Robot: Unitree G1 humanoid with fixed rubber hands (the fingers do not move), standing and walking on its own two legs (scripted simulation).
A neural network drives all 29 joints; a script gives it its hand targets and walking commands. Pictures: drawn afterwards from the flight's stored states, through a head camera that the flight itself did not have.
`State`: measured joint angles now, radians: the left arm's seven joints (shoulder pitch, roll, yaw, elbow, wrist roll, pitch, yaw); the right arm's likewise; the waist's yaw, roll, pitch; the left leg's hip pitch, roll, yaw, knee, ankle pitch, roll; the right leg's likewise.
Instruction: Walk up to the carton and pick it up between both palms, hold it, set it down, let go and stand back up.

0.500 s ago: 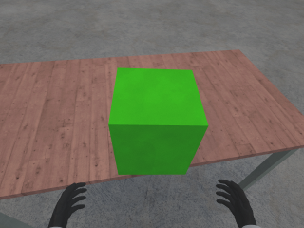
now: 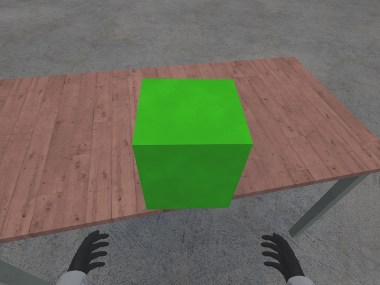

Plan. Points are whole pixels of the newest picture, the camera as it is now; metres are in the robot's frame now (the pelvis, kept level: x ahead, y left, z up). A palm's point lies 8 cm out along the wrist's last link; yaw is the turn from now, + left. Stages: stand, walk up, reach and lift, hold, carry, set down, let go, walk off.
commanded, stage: let go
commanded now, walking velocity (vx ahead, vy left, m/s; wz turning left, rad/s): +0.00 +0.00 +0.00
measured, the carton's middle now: (188, 147) +0.41 +0.01 +0.05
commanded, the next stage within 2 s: stand in 0.50 s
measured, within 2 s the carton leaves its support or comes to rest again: neither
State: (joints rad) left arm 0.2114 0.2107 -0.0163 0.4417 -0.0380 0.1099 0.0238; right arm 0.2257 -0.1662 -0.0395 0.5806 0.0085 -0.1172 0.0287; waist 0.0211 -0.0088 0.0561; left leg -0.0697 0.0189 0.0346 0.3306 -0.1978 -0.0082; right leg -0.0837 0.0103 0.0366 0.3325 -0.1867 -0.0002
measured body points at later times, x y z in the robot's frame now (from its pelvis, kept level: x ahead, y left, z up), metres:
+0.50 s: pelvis +0.02 +0.00 +0.00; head +0.02 +0.01 +0.45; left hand +0.19 +0.23 -0.08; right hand +0.18 -0.22 -0.09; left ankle -0.01 +0.12 -0.75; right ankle +0.00 -0.12 -0.75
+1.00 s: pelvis -0.01 +0.00 -0.02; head -0.02 +0.02 +0.43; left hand +0.02 +0.27 -0.15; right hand +0.09 -0.23 -0.14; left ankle -0.01 +0.12 -0.75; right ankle +0.00 -0.12 -0.75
